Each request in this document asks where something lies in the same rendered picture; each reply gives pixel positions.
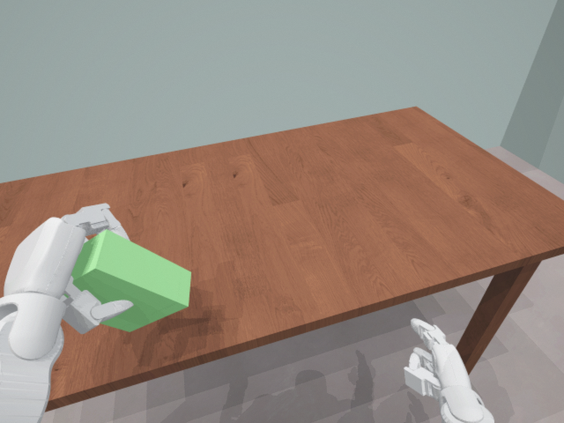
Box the left robot hand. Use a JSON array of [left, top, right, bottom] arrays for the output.
[[4, 204, 134, 334]]

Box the sponge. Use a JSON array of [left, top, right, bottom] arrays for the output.
[[64, 229, 191, 332]]

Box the left robot forearm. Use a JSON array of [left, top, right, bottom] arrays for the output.
[[0, 293, 67, 423]]

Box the right robot hand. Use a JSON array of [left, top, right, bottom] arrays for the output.
[[404, 318, 471, 402]]

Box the right robot forearm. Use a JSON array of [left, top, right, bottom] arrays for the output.
[[439, 386, 494, 423]]

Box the table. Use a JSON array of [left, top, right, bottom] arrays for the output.
[[0, 107, 564, 412]]

